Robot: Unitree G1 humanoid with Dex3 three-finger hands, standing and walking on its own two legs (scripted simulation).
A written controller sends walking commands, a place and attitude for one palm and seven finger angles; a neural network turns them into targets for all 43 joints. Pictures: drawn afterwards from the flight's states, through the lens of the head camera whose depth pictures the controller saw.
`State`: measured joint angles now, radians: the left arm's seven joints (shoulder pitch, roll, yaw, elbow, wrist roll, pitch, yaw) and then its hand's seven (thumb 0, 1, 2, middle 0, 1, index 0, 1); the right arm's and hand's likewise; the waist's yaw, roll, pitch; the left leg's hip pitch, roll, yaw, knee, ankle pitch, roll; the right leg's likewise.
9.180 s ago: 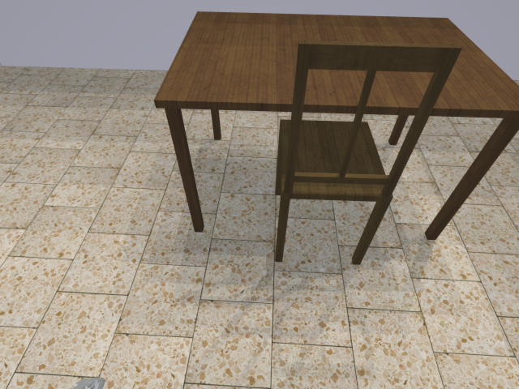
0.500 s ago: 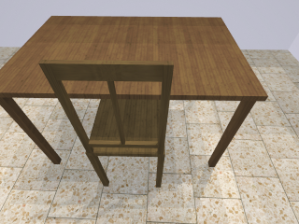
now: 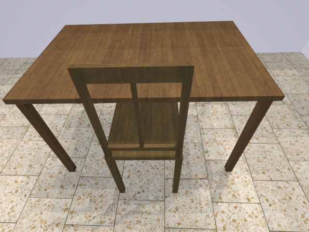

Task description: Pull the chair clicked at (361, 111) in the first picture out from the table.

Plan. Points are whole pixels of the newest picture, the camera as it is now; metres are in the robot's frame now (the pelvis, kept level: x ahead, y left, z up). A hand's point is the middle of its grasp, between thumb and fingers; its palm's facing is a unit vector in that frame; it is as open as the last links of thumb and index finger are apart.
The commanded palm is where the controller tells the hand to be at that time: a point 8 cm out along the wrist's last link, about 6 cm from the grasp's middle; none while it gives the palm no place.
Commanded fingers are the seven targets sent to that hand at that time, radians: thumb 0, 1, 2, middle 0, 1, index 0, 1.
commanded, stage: come to a stop and stand still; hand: left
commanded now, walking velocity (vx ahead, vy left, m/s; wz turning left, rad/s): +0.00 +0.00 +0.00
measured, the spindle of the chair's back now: (138, 119) +0.51 +0.10 -0.05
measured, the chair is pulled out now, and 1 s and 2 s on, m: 0.00 0.00 0.00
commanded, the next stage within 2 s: look again from close up in 0.06 s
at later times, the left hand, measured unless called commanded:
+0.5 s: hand out of the picture +0.04 +0.16 -0.16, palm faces +0.03 -0.98 -0.22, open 7.3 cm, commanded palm none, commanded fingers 0.00 0.90 0.90 -0.20 -0.30 -0.20 -0.30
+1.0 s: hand out of the picture +0.05 +0.14 -0.16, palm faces +0.04 -0.98 -0.21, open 7.3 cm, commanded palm none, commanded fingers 0.00 0.90 0.90 -0.20 -0.30 -0.20 -0.30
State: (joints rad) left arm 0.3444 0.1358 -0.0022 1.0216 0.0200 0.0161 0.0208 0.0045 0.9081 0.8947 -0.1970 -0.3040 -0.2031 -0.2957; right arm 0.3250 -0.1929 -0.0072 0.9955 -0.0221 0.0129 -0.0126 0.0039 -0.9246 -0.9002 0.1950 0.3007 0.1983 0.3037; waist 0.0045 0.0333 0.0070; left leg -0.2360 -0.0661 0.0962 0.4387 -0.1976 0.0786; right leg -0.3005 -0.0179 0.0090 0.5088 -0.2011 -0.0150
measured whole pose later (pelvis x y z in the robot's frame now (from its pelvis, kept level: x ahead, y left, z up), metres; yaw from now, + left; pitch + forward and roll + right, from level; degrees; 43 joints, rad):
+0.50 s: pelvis +0.04 -0.02 +0.01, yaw +0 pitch +0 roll +1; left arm 0.29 0.14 -0.01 1.10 0.01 -0.01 0.04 0.01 0.93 0.89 -0.20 -0.30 -0.20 -0.30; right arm 0.29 -0.16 0.02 1.10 -0.01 -0.02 -0.03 0.01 -0.92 -0.90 0.19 0.30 0.20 0.30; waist 0.00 0.03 0.02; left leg -0.17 -0.05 0.07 0.38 -0.22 0.05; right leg -0.23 0.00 -0.01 0.45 -0.22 -0.02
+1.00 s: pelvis +0.06 -0.03 +0.01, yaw +1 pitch +0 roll +1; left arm 0.29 0.14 -0.02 1.11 0.01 -0.02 0.04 0.01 0.92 0.89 -0.20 -0.30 -0.20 -0.30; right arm 0.28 -0.16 0.02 1.13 -0.01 -0.02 -0.03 0.01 -0.92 -0.90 0.19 0.30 0.20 0.30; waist 0.00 0.01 0.02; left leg -0.12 -0.02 0.05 0.36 -0.24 0.02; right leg -0.17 0.03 -0.03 0.41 -0.24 -0.05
